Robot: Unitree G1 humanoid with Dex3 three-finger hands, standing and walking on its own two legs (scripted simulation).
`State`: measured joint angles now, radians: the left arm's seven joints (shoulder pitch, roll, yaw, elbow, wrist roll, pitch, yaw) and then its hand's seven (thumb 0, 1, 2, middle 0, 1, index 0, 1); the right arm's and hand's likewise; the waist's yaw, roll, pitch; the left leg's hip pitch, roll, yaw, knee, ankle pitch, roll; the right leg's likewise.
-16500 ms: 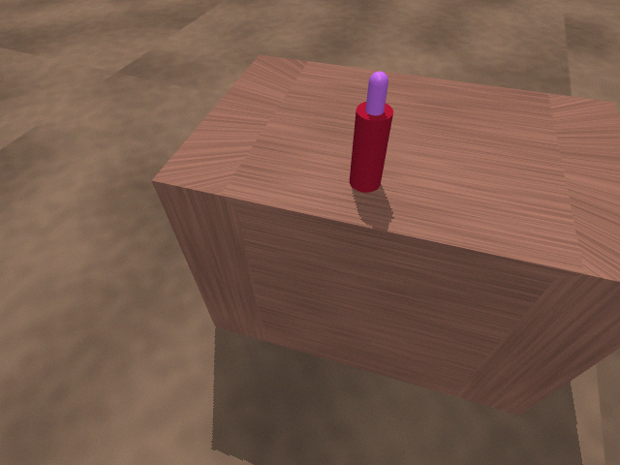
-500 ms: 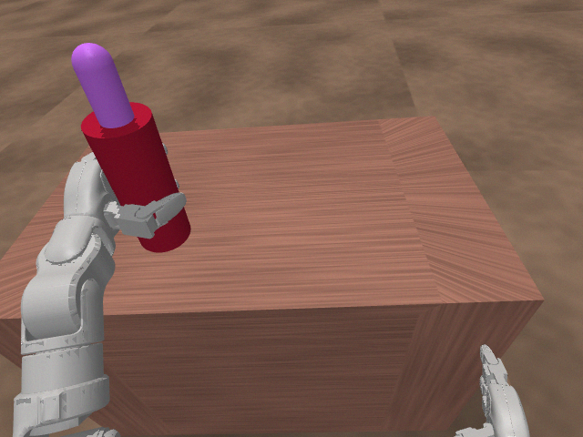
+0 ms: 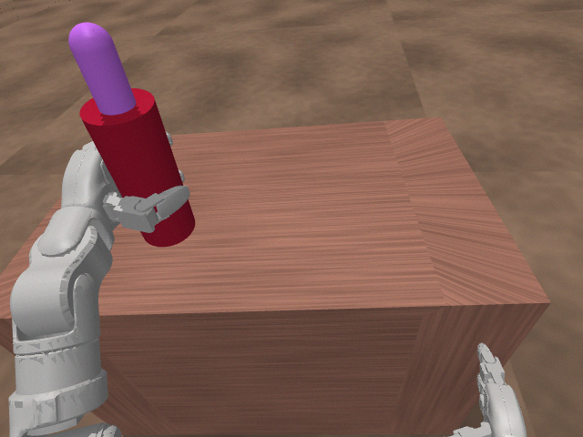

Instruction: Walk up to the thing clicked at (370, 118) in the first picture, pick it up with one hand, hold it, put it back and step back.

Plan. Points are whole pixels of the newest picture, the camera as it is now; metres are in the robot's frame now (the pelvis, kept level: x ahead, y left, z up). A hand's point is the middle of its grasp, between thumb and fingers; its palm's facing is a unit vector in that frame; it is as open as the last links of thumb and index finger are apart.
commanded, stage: hold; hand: left
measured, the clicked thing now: (136, 149) +0.33 +0.16 +0.29
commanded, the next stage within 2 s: crouch in 1.96 s
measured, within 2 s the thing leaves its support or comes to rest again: neither
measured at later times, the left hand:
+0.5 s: hand (143, 193) +0.32 +0.17 +0.23, palm faces +0.10 -0.99 -0.04, open 9.6 cm
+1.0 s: hand (144, 186) +0.33 +0.17 +0.24, palm faces +0.10 -0.99 -0.03, open 9.6 cm
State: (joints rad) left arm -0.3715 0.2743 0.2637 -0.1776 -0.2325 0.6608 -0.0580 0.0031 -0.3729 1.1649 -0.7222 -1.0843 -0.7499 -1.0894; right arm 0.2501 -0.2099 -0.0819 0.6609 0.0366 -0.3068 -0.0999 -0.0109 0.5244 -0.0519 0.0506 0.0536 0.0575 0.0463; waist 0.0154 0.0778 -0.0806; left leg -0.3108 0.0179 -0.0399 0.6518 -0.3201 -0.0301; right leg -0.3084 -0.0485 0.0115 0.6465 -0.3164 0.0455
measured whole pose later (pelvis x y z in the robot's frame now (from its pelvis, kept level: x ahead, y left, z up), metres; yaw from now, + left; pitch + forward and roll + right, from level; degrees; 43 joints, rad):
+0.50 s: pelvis +0.00 +0.00 +0.00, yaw +0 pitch -1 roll +0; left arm -0.32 0.28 0.28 -0.21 -0.24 0.66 -0.06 0.00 -0.37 1.17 -0.72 -1.09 -0.75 -1.09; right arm 0.25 -0.21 -0.08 0.67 0.04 -0.31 -0.11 -0.01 0.52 -0.05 0.05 0.05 0.06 0.05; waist 0.02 0.07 -0.08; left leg -0.32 0.02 -0.04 0.66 -0.32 -0.03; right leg -0.31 -0.05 0.01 0.65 -0.32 0.05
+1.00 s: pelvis +0.00 +0.00 +0.00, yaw +0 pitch -1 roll +0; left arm -0.36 0.27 0.29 -0.19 -0.23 0.67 -0.05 0.00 -0.37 1.17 -0.72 -1.09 -0.75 -1.09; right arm 0.26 -0.21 -0.08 0.68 0.04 -0.33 -0.10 -0.01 0.53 -0.05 0.05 0.05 0.06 0.05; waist 0.02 0.07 -0.08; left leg -0.32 0.02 -0.04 0.66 -0.32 -0.03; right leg -0.32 -0.05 0.02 0.65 -0.31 0.05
